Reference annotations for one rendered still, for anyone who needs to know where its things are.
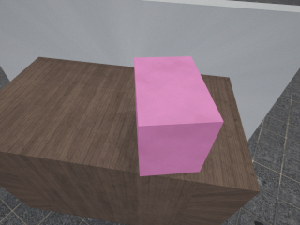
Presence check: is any carton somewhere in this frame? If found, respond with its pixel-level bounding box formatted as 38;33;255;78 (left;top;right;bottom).
134;56;224;176

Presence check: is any pedestal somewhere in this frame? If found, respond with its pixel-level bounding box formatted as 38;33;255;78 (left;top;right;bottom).
0;57;261;225

